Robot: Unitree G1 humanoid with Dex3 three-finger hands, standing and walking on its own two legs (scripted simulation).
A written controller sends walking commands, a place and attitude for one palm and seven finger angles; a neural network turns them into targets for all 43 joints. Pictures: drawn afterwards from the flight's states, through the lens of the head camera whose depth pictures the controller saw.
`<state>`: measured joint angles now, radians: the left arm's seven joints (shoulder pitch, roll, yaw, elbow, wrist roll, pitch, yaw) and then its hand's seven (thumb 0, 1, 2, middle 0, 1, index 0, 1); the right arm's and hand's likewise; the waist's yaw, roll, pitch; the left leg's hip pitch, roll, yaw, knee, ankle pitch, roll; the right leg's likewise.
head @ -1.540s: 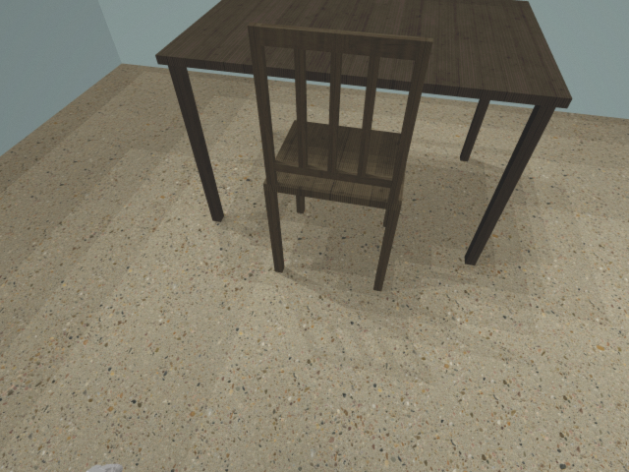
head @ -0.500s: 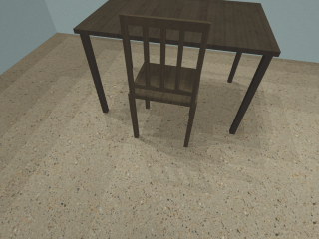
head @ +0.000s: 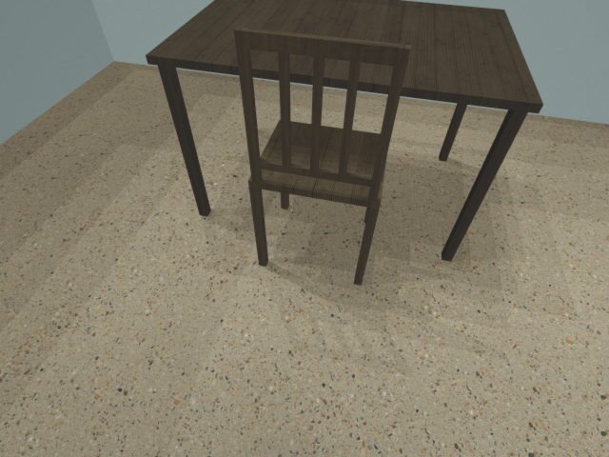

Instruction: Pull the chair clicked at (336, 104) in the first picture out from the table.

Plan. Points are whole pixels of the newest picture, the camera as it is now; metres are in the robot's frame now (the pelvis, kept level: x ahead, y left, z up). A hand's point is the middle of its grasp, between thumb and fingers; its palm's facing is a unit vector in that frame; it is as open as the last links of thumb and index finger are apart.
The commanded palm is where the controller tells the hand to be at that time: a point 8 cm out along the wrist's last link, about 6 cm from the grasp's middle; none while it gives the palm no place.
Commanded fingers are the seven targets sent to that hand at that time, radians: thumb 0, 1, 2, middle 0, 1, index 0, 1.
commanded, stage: turn to face it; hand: left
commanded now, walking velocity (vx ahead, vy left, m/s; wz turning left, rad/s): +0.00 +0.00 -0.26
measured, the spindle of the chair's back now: (316, 119) +0.94 +0.03 -0.06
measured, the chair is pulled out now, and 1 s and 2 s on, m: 0.00 0.00 0.00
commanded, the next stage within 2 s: take the last steps up to it in 0.28 s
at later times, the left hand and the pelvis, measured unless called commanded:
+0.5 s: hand out of the picture +0.05 +0.20 -0.18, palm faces -0.09 -0.97 -0.24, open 7.4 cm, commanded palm none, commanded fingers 0.00 0.90 0.90 -0.20 -0.30 -0.20 -0.30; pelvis -0.01 +0.00 -0.01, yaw -5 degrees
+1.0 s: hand out of the picture +0.03 +0.18 -0.20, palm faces -0.06 -0.99 -0.12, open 7.4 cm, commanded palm none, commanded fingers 0.00 0.90 0.90 -0.20 -0.30 -0.20 -0.30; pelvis +0.12 +0.02 -0.02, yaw -10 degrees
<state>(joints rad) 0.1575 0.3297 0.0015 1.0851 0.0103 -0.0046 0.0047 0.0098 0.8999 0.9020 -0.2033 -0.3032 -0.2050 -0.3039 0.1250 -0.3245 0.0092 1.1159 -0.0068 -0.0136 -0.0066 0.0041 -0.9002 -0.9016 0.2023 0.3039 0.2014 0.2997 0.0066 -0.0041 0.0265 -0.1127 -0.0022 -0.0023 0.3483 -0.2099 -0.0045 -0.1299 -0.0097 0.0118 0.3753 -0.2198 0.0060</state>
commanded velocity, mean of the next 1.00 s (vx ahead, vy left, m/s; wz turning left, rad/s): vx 0.19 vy -0.03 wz -0.17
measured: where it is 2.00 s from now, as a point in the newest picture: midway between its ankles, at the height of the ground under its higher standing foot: (339, 404)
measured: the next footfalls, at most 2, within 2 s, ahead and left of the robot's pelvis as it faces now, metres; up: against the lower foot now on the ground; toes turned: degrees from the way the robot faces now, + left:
left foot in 0.94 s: +0.22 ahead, +0.10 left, +0.00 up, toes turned -1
right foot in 1.46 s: +0.39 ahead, -0.19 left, +0.00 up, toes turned -20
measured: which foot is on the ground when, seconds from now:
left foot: down 0.00-0.64, up 0.66-0.92, down 0.94-1.00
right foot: down 0.00-0.96, up 0.98-1.00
